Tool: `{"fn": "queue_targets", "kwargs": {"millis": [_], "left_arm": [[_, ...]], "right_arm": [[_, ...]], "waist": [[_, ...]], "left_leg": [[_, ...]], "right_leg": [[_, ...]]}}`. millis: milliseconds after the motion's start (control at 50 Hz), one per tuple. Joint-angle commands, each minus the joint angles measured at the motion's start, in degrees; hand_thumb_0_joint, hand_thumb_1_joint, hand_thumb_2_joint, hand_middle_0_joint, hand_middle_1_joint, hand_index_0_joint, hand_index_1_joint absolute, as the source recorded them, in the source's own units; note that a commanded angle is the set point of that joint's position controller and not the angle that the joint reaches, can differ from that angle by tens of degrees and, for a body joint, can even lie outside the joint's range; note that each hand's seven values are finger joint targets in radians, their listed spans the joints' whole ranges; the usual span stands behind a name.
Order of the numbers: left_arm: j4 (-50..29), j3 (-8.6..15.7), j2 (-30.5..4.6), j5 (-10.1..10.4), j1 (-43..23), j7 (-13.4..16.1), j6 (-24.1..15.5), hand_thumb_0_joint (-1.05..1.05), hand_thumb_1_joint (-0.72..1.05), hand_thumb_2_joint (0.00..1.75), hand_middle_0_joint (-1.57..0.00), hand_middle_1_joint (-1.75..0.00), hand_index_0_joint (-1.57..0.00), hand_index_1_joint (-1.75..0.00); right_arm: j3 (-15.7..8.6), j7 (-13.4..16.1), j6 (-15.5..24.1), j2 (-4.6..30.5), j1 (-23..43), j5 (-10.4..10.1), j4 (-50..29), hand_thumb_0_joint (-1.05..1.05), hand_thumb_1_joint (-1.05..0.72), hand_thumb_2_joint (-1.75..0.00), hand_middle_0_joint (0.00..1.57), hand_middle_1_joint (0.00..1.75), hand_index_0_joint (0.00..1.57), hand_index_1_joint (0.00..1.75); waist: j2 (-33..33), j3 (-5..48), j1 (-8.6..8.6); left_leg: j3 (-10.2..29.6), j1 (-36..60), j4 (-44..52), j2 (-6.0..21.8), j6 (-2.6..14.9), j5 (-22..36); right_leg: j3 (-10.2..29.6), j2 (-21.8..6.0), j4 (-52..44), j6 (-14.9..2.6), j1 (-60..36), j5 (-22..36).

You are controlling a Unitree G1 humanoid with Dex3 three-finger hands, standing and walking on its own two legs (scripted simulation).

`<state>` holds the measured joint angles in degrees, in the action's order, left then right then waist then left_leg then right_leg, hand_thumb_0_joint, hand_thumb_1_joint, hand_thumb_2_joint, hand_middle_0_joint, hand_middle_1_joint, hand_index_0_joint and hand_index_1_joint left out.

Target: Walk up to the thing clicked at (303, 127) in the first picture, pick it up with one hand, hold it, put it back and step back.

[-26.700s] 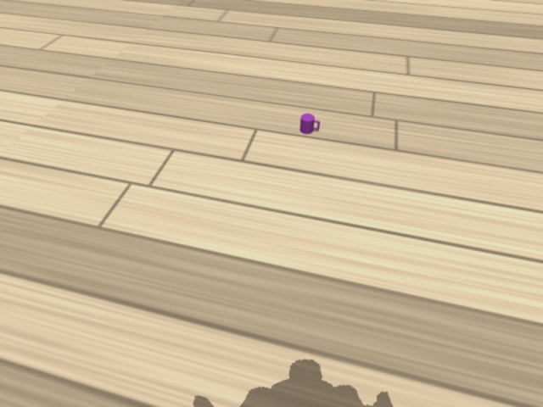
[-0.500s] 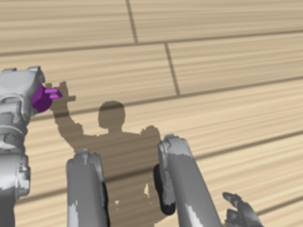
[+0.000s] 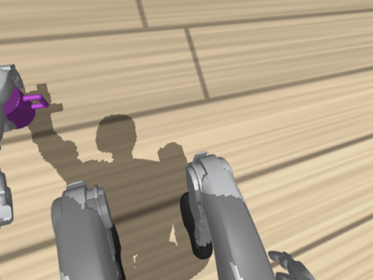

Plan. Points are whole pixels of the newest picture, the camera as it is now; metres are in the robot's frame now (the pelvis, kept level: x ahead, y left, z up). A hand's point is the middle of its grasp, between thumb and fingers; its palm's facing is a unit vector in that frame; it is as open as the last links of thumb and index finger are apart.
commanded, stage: crouch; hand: left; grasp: from above
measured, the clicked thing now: (15, 104) +0.51 +0.27 -0.19
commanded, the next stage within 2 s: lower in 0.26 s
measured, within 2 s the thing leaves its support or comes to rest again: rests again in 1.54 s
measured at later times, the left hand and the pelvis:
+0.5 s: hand (7, 108) +0.51 +0.29 -0.19, palm faces -0.45 -0.04 -0.89, open 10.6 cm; pelvis +0.00 +0.00 -0.03, yaw -2 degrees
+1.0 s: hand (20, 114) +0.51 +0.28 -0.25, palm faces -0.46 -0.05 -0.89, open 10.6 cm; pelvis +0.00 +0.00 -0.05, yaw -4 degrees
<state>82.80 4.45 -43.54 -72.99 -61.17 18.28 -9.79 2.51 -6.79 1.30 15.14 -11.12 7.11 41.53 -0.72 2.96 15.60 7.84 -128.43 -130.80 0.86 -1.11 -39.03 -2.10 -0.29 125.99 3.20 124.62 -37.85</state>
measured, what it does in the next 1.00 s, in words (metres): lowers itself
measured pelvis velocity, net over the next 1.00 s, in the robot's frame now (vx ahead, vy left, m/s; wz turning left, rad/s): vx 0.00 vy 0.00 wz -0.07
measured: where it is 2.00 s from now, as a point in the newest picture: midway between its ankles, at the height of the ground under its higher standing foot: (157, 251)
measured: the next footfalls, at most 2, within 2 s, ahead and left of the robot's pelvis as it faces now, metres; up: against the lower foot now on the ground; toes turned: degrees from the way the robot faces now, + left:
none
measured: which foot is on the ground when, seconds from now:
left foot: down 0.00-1.00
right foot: down 0.00-1.00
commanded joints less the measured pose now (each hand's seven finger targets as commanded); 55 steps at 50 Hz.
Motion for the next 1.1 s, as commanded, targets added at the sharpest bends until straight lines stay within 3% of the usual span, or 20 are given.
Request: {"fn": "queue_targets", "kwargs": {"millis": [0,60,140,360,400,460,480,540,620,680,720,820,860,920,960,1000,1020,1040,1060,1080], "left_arm": [[-6.81,1.63,-15.43,0.19,-19.98,2.32,-0.08,0.0,0.4,0.99,-0.69,-1.15,-0.75,-1.08],[-9.01,1.71,-16.6,0.24,-22.71,2.39,-0.36,0.0,0.42,0.99,-0.71,-1.14,-0.77,-1.08],[-7.45,1.22,-16.69,0.02,-22.15,2.25,-0.43,0.0,0.43,1.01,-0.73,-1.15,-0.78,-1.09],[-6.9,1.31,-18.55,-0.32,-22.49,2.4,-0.62,0.0,0.41,1.02,-0.75,-1.1,-0.79,-1.06],[-3.86,0.1,-16.63,-0.03,-21.28,2.33,-0.51,0.0,0.4,1.0,-0.74,-1.1,-0.78,-1.06],[-3.14,0.59,-18.75,-0.24,-21.52,2.47,-0.96,0.0,0.41,0.98,-0.74,-1.1,-0.79,-1.05],[-4.13,1.1,-19.15,-0.33,-21.65,2.67,-1.16,0.0,0.4,0.96,-0.73,-1.1,-0.78,-1.05],[-4.31,0.52,-18.51,-0.55,-22.91,3.01,-1.76,0.0,0.44,0.96,-0.76,-1.1,-0.81,-1.05],[-4.16,2.43,-22.01,-1.16,-22.58,4.32,-2.3,0.0,0.46,0.98,-0.77,-1.11,-0.82,-1.06],[-3.04,1.74,-20.47,-1.89,-22.55,5.02,-2.32,0.0,0.48,0.98,-0.78,-1.13,-0.83,-1.07],[-2.49,2.39,-21.86,-1.69,-21.89,5.73,-2.16,0.0,0.47,0.98,-0.77,-1.12,-0.82,-1.06],[-2.88,2.93,-21.78,-1.84,-21.98,6.44,-1.87,0.0,0.5,1.0,-0.78,-1.1,-0.83,-1.05],[-0.42,1.89,-21.02,-1.89,-21.26,6.48,-1.8,0.0,0.47,0.98,-0.76,-1.09,-0.81,-1.04],[-0.74,2.37,-22.32,-1.79,-20.87,7.2,-1.87,0.0,0.48,0.98,-0.77,-1.09,-0.82,-1.03],[-0.94,2.58,-22.58,-2.2,-21.65,7.48,-1.98,0.0,0.48,1.01,-0.77,-1.1,-0.82,-1.05],[-0.34,2.52,-23.1,-2.03,-21.33,7.9,-1.93,0.0,0.48,1.01,-0.78,-1.09,-0.82,-1.04],[-0.85,3.98,-25.0,-2.12,-21.92,8.23,-2.11,0.0,0.49,0.99,-0.78,-1.09,-0.83,-1.04],[1.44,2.91,-23.18,-2.38,-20.36,8.2,-1.83,0.0,0.49,1.0,-0.78,-1.09,-0.82,-1.04],[0.29,3.02,-23.63,-2.46,-20.96,8.36,-2.01,0.0,0.49,1.0,-0.79,-1.08,-0.83,-1.03],[0.29,4.94,-26.45,-2.55,-20.71,8.84,-2.12,0.0,0.5,1.03,-0.8,-1.08,-0.84,-1.04]], "right_arm": [[-3.97,0.56,0.38,14.68,-12.72,0.29,-0.81,0.0,-0.91,-0.9,0.2,0.3,0.2,0.3],[-3.49,0.37,0.32,14.95,-12.59,0.31,-0.68,0.0,-0.91,-0.9,0.2,0.3,0.2,0.3],[-2.39,0.05,0.25,15.27,-13.31,0.56,-0.88,0.0,-0.92,-0.91,0.2,0.3,0.2,0.3],[-1.61,-0.16,0.01,15.86,-12.7,0.69,-1.11,0.0,-0.92,-0.9,0.2,0.3,0.2,0.3],[-1.14,-0.33,0.03,15.54,-12.16,0.7,-1.31,0.0,-0.92,-0.9,0.2,0.3,0.2,0.3],[-0.55,-0.45,0.17,15.91,-12.07,0.97,-1.27,0.0,-0.92,-0.9,0.2,0.3,0.2,0.3],[-0.53,-0.4,0.13,16.13,-12.04,1.11,-1.46,0.0,-0.92,-0.9,0.2,0.3,0.2,0.3],[-0.1,-0.53,0.2,16.29,-11.77,1.51,-1.5,0.0,-0.92,-0.9,0.2,0.3,0.2,0.3],[0.27,-0.8,0.28,16.97,-11.96,1.97,-1.9,0.0,-0.92,-0.9,0.2,0.3,0.2,0.3],[0.59,-1.11,0.56,16.78,-12.33,2.41,-1.82,0.0,-0.92,-0.9,0.2,0.3,0.2,0.3],[0.74,-1.11,0.77,17.11,-11.7,2.25,-1.87,0.0,-0.92,-0.9,0.2,0.3,0.2,0.3],[1.03,-1.42,1.34,17.9,-12.29,2.91,-2.09,0.0,-0.91,-0.9,0.2,0.3,0.2,0.3],[1.42,-1.51,1.6,18.06,-11.93,2.97,-2.05,0.0,-0.91,-0.9,0.2,0.3,0.2,0.3],[1.83,-1.53,1.84,18.07,-11.3,3.04,-2.16,0.0,-0.9,-0.9,0.2,0.3,0.2,0.3],[2.02,-1.63,2.11,18.95,-12.26,3.32,-2.35,0.0,-0.9,-0.9,0.2,0.3,0.2,0.3],[2.58,-1.67,2.27,18.82,-11.52,3.44,-2.39,0.0,-0.91,-0.9,0.2,0.3,0.2,0.3],[2.38,-1.72,2.49,19.31,-12.02,3.52,-2.67,0.0,-0.9,-0.9,0.2,0.3,0.2,0.3],[2.74,-1.74,2.63,19.46,-12.06,3.55,-2.57,0.0,-0.91,-0.9,0.2,0.3,0.2,0.3],[2.89,-1.95,2.74,18.85,-11.89,3.79,-2.61,0.0,-0.91,-0.9,0.2,0.3,0.2,0.3],[2.74,-1.72,2.72,19.91,-11.7,3.88,-2.65,0.0,-0.9,-0.9,0.2,0.3,0.2,0.3]], "waist": [[-16.28,40.55,0.94],[-17.82,40.46,1.06],[-18.55,39.62,2.02],[-18.7,38.9,2.37],[-17.86,35.67,3.22],[-16.84,35.02,3.24],[-17.55,35.97,2.61],[-19.39,37.0,3.7],[-19.8,37.69,3.41],[-20.18,36.29,4.57],[-20.68,35.68,3.85],[-21.24,35.35,5.04],[-20.35,33.28,5.72],[-22.09,34.38,4.75],[-21.69,33.04,6.28],[-21.98,33.49,6.12],[-21.64,33.12,6.34],[-21.6,30.94,6.19],[-22.12,32.19,6.46],[-21.8,33.02,6.3]], "left_leg": [[-5.25,30.04,13.03,-0.65,2.2,9.39],[-4.85,29.41,12.69,-0.53,2.05,9.22],[-4.85,28.31,11.16,-0.55,2.06,11.02],[-4.79,26.84,9.06,-0.53,2.2,10.0],[-4.63,24.88,8.69,-0.49,2.24,9.42],[-4.89,22.54,7.23,-0.58,2.63,9.4],[-4.85,23.42,7.36,-0.65,2.44,9.95],[-4.26,24.87,6.55,-0.49,2.17,10.9],[-4.26,24.23,5.56,-0.54,2.15,11.47],[-4.02,24.4,5.0,-0.43,2.09,11.35],[-4.11,23.87,4.39,-0.4,2.19,11.35],[-3.48,25.19,3.96,-0.28,1.88,12.62],[-3.38,23.06,3.26,-0.24,2.05,10.8],[-3.0,24.28,3.91,-0.2,1.73,11.02],[-2.68,24.69,3.14,-0.19,1.63,12.63],[-2.73,23.94,2.48,-0.13,1.75,13.1],[-2.61,24.04,2.5,-0.07,1.79,13.26],[-2.55,23.81,2.7,-0.27,1.49,13.08],[-2.6,24.38,2.37,0.08,1.64,13.18],[-2.32,24.32,2.01,0.13,1.74,12.83]], "right_leg": [[-5.77,1.7,-11.68,-4.87,-19.07,11.02],[-6.21,1.81,-10.43,-5.04,-18.03,10.97],[-6.42,1.78,-9.42,-4.85,-18.65,12.88],[-7.08,2.29,-8.09,-4.86,-17.01,12.37],[-7.27,2.39,-7.65,-4.87,-16.08,12.02],[-7.18,2.58,-7.39,-4.64,-17.18,12.1],[-7.28,2.44,-7.23,-4.67,-17.02,12.39],[-7.8,2.64,-5.96,-4.71,-15.97,13.35],[-8.13,2.63,-5.1,-4.58,-17.0,13.77],[-8.46,2.84,-4.76,-4.53,-16.12,13.82],[-8.4,2.91,-4.53,-4.57,-15.71,13.89],[-9.2,2.78,-3.75,-4.71,-14.84,14.63],[-9.3,3.05,-3.87,-4.7,-14.22,13.3],[-9.58,3.1,-3.12,-4.76,-14.23,13.41],[-10.09,3.0,-3.0,-4.88,-13.8,14.5],[-9.99,3.22,-2.79,-4.78,-14.86,15.21],[-10.1,3.23,-2.83,-4.79,-15.01,15.39],[-10.32,3.07,-2.61,-5.1,-13.49,14.65],[-10.25,3.39,-2.74,-4.83,-14.77,15.14],[-10.46,3.53,-2.78,-4.85,-14.67,14.86]]}}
